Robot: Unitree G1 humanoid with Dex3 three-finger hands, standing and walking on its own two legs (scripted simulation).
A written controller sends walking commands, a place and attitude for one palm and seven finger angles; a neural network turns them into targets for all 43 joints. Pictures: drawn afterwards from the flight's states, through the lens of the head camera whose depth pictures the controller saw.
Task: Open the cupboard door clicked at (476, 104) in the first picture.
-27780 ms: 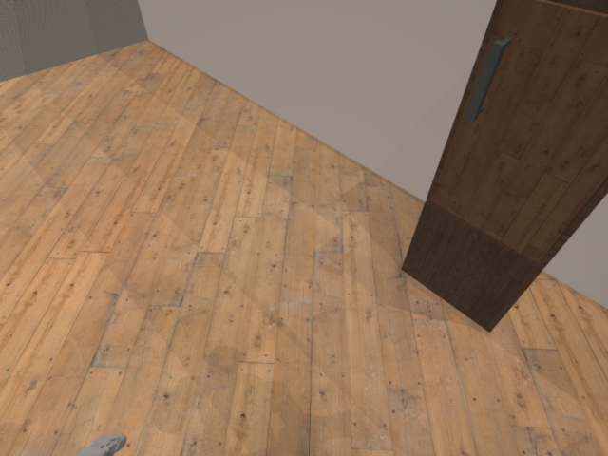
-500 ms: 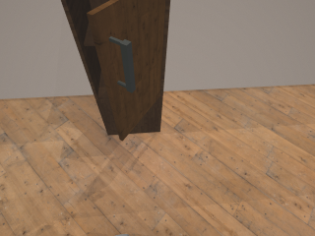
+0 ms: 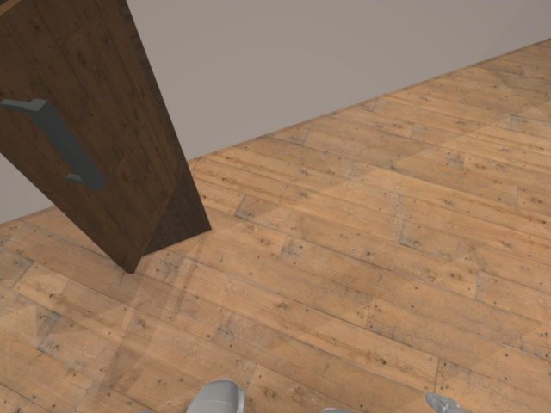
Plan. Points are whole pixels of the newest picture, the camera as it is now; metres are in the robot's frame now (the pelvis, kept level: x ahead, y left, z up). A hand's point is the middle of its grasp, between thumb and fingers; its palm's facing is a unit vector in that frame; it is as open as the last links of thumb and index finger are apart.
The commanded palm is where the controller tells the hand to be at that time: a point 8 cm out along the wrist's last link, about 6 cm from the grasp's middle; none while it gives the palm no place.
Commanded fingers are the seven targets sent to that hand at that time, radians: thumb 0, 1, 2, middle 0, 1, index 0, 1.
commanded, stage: walk to a spot facing it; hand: left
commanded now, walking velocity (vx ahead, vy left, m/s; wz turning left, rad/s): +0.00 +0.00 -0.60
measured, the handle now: (59, 148) +0.46 +0.37 +0.09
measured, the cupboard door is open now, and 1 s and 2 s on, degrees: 53 53 53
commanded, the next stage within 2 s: none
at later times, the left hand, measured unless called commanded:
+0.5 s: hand (193, 378) +0.18 +0.16 -0.16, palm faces -0.30 -0.91 -0.28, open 7.3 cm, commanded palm none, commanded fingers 0.00 0.90 0.90 -0.20 -0.30 -0.20 -0.30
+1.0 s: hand (221, 359) +0.21 +0.12 -0.18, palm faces -0.44 -0.88 -0.17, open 7.3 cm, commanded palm none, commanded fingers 0.00 0.90 0.90 -0.20 -0.30 -0.20 -0.30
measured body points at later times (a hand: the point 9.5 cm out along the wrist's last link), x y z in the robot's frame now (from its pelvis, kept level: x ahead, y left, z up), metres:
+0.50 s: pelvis +0.01 -0.02 -0.01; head +0.06 -0.05 +0.43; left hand +0.19 +0.21 -0.14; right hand -0.03 -0.27 -0.17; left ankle +0.02 +0.15 -0.73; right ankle -0.02 -0.12 -0.74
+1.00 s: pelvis +0.14 -0.05 -0.01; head +0.18 -0.06 +0.44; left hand +0.23 +0.17 -0.16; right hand +0.14 -0.34 -0.12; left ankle +0.25 +0.02 -0.74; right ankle -0.01 -0.11 -0.73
